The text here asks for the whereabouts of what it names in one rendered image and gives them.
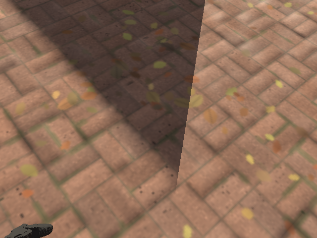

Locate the left robot hand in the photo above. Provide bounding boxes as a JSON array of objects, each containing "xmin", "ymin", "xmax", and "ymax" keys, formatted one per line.
[{"xmin": 4, "ymin": 223, "xmax": 53, "ymax": 238}]

